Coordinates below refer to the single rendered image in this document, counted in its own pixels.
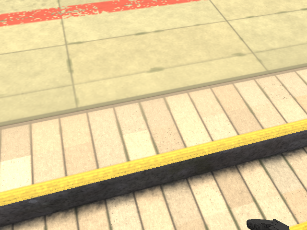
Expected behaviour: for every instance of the right robot hand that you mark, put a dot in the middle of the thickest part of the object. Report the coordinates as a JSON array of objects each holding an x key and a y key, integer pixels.
[{"x": 266, "y": 224}]

